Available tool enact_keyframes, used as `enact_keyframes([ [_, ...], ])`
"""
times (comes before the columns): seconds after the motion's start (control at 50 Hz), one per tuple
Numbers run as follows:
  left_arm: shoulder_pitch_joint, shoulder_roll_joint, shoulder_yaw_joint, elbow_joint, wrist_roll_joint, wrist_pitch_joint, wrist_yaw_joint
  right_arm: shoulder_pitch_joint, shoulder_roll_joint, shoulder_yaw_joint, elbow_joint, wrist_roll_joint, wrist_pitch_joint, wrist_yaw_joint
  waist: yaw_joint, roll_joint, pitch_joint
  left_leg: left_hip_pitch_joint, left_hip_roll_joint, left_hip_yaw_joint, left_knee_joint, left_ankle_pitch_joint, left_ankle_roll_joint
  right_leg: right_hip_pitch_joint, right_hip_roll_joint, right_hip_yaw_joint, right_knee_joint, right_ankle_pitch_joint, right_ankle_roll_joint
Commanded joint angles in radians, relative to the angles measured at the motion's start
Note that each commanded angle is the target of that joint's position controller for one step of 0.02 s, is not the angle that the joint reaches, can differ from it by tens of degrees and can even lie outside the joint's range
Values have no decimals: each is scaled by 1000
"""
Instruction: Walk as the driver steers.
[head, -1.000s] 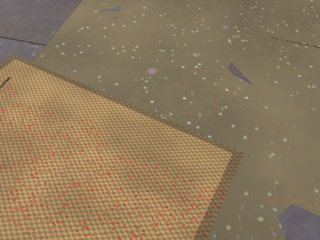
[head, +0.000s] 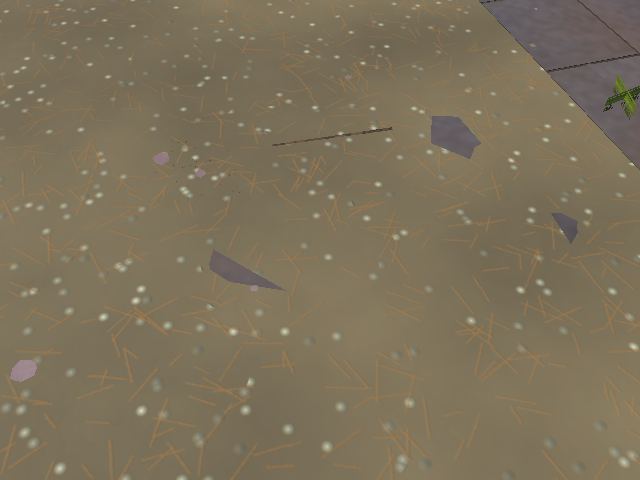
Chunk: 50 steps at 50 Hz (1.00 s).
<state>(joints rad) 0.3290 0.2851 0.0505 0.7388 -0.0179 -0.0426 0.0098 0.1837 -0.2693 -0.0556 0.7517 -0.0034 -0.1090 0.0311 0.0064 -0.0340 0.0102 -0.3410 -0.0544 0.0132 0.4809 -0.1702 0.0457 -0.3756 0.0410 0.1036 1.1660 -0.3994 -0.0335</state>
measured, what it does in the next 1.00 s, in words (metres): walks ahead, turning left: right foot, then left foot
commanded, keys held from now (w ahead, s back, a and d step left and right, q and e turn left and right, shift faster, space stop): w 0.20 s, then w+q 0.80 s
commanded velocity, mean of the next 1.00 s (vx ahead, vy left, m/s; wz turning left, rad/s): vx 0.50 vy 0.00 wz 0.30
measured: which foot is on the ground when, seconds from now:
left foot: down 0.00-0.38, up 0.40-0.88, down 0.90-1.00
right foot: up 0.00-0.36, down 0.38-0.88, up 0.90-1.00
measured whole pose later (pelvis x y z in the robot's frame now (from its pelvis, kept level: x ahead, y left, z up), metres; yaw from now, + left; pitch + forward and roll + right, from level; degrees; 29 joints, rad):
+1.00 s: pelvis +0.51 +0.05 -0.01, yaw +23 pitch +1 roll -1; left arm 0.23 0.30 0.06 0.81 -0.02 -0.10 0.00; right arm 0.18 -0.30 -0.07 0.68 0.02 -0.04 0.04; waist 0.01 0.00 0.07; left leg -0.42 -0.06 0.02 0.59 -0.19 0.09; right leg -0.33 -0.05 0.00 1.19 -0.44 0.01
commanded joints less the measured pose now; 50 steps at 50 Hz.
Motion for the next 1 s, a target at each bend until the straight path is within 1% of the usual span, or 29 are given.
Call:
enact_keyframes([
  [0.02, -56, 99, 29, -101, 9, -28, -6, 57, -90, -17, -29, -8, -3, -5, -20, 122, -19, 252, 273, -370, -270, 13, 171, -286, -124, 12, -32, 87, 8],
  [0.06, -55, 66, 21, -101, 9, -24, -8, 75, -107, -19, -13, 4, -7, -8, -13, 133, -21, 226, 266, -307, -297, 107, 187, -278, -136, -18, -106, 97, 21],
  [0.1, -119, 46, 10, -124, 16, -25, -8, 93, -142, -28, 2, 11, -5, -14, -26, 115, -4, 220, 271, -259, -324, 174, 199, -303, -147, -37, -218, 162, 37],
  [0.14, -180, 32, 2, -135, 15, -30, -12, 109, -158, -30, 14, 14, 2, -18, -45, 105, 1, 220, 252, -201, -335, 203, 182, -289, -145, -52, -344, 278, 43],
  [0.2, -272, 23, -3, -151, 8, -38, -24, 154, -170, -28, 39, 23, 12, -21, -80, 105, 17, 217, 227, -132, -329, 221, 155, -225, -118, -80, -509, 421, 45],
  [0.26, -360, 31, 0, -182, 1, -48, -37, 221, -171, -26, 70, 30, 28, -22, -103, 104, 41, 246, 252, -166, -294, 215, 149, -189, -88, -81, -597, 434, 42],
  [0.32, -349, 67, 14, -187, 0, -63, -47, 223, -199, -35, 78, 33, 46, -31, -64, 123, 35, 299, 286, -219, -224, 244, 126, -117, -69, -70, -671, 355, 17],
  [0.34, -290, 86, 24, -172, 2, -66, -45, 206, -208, -37, 76, 33, 50, -34, -22, 127, 8, 289, 277, -212, -165, 320, 110, -17, -55, -84, -705, 346, 0],
  [0.36, -172, 124, 46, -136, 8, -67, -36, 200, -193, -31, 73, 30, 51, -36, 38, 113, -67, 250, 229, -179, -35, 412, 84, 169, -49, -95, -725, 348, -26],
  [0.38, 0, 184, 66, -109, 27, -66, -24, 177, -142, -11, 46, 13, 46, -34, 119, 65, -209, 94, 173, -139, 217, 285, 45, 451, -182, 21, -674, 370, -85],
  [0.4, 98, 274, 87, -90, 39, -52, -19, 295, -31, 23, 21, 13, 29, -34, 97, -190, -373, -271, 35, -41, 586, -186, -27, 810, -444, 408, -711, 249, -221],
  [0.42, 118, 194, 69, -81, 30, -45, -20, 285, -95, 9, 34, 35, 19, -33, 115, -214, -399, -386, 45, -136, 745, -407, -32, 777, -471, 590, -815, 93, -251],
  [0.44, 57, 144, 51, -78, 21, -44, -19, 208, -163, -15, 15, 52, 19, -32, 108, -142, -231, -451, 92, -142, 798, -339, -29, 649, -436, 449, -843, 58, -209],
  [0.48, -64, 81, 30, -73, 21, -48, -24, 128, -145, -19, -1, 36, 32, -34, 52, -75, -77, -408, 155, -110, 738, -203, -34, 405, -352, 239, -913, 155, -170],
  [0.5, -103, 60, 25, -68, 26, -56, -26, 137, -130, -23, 2, 32, 46, -35, 19, -92, -42, -354, 180, -117, 703, -160, -38, 317, -322, 162, -952, 208, -157],
  [0.54, -140, 62, 32, -52, 28, -71, -27, 154, -85, -18, 3, 34, 71, -32, -15, -84, -12, -298, 191, -111, 678, -114, -49, 226, -311, 66, -1009, 298, -161],
  [0.58, -143, 83, 41, -32, 31, -81, -23, 124, -75, -20, -16, 29, 84, -33, -25, -51, 10, -326, 196, -120, 631, -49, -60, 212, -315, -10, -1035, 378, -168],
  [0.64, -125, 109, 50, -3, 32, -78, -12, 58, -64, -16, -41, 25, 82, -21, -10, -25, 26, -347, 192, -112, 471, 105, -61, 244, -299, -120, -1044, 440, -157],
  [0.7, -95, 141, 59, 17, 25, -69, -3, -51, -49, -5, -76, 24, 74, 2, 31, -7, 53, -314, 177, -54, 304, 212, -46, 267, -294, -204, -1048, 446, -138],
  [0.8, -34, 185, 75, 60, -2, -37, -1, -168, -69, -8, -146, 24, 78, 25, 58, -6, 87, -335, 152, 6, 175, 107, 6, 429, -341, -260, -980, 526, -106],
  [0.84, -44, 214, 83, 62, -10, -23, 3, -135, -97, -23, -157, 21, 83, 29, 21, -37, 41, -238, 94, 65, 163, 0, 45, 466, -341, -292, -856, 833, -83],
  [0.86, -54, 226, 86, 61, -14, -14, 5, -54, -125, -40, -143, 22, 86, 27, -30, -46, -15, -120, 48, 97, 153, -35, 69, 461, -327, -313, -723, 990, -68],
  [0.88, -65, 215, 80, 56, -17, -7, 9, 104, -173, -71, -102, 26, 89, 18, -118, -26, -97, 105, -4, 111, 94, 14, 104, 387, -288, -346, -513, 1022, -37],
  [0.9, -44, 171, 60, 39, 9, -12, 12, 271, -265, -109, -63, 30, 99, -3, -179, 84, -192, 416, 94, -83, 70, 33, 163, 138, -243, -351, -198, 725, 15],
  [0.92, 46, 25, 13, -21, 44, -40, -2, 222, -371, -117, -76, 38, 89, -7, -44, 337, -279, 710, 338, -665, -50, -163, 356, -305, -32, -236, 138, -176, 75],
  [0.94, -69, 111, 23, -26, 4, -77, -15, 247, -279, -90, -108, 30, 72, 0, -128, 198, -368, 739, 386, -833, -189, -273, 364, -407, -33, -21, 225, -196, 56],
  [0.96, -160, 155, 35, -55, -30, -95, -21, 215, -225, -74, -98, 20, 57, 3, -134, 148, -224, 646, 363, -694, -204, -192, 314, -478, -74, -23, 203, -97, 31],
  [0.98, -168, 138, 29, -54, -16, -104, -14, 159, -200, -66, -103, 22, 50, 1, -90, 75, -150, 507, 321, -579, -195, -92, 281, -439, -118, -22, 120, -11, 20],
  [1.0, -162, 142, 34, -42, 12, -104, -7, 92, -166, -55, -115, 20, 51, -2, -48, 54, -97, 373, 282, -481, -200, 25, 257, -369, -146, -22, 33, 38, 26],
])
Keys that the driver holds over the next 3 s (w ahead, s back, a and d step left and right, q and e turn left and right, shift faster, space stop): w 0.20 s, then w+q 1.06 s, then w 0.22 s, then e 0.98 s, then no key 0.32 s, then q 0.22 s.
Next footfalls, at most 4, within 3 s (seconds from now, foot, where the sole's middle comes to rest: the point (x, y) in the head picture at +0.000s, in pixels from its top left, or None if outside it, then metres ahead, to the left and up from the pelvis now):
0.38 right None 0.37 -0.15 -0.77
0.90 left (256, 432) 0.59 0.16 -0.77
1.38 right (286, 298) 0.93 0.11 -0.77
1.80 left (173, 288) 0.96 0.39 -0.77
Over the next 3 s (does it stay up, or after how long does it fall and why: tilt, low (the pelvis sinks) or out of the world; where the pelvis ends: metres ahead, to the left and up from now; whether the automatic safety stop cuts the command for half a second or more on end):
stays up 0.96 0.24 0.00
